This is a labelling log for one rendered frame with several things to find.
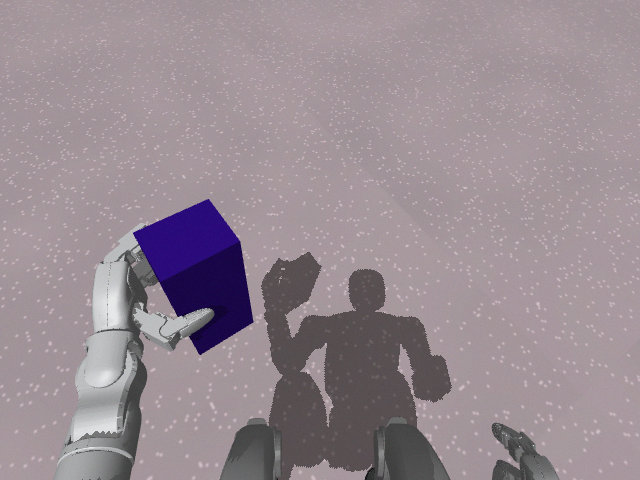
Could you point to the left robot arm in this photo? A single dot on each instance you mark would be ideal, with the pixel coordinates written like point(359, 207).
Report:
point(102, 438)

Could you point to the left robot hand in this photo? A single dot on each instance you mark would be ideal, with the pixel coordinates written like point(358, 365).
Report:
point(119, 300)

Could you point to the carton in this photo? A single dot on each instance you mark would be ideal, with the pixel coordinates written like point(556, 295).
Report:
point(198, 262)

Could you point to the right robot hand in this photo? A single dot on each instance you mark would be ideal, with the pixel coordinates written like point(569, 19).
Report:
point(533, 466)

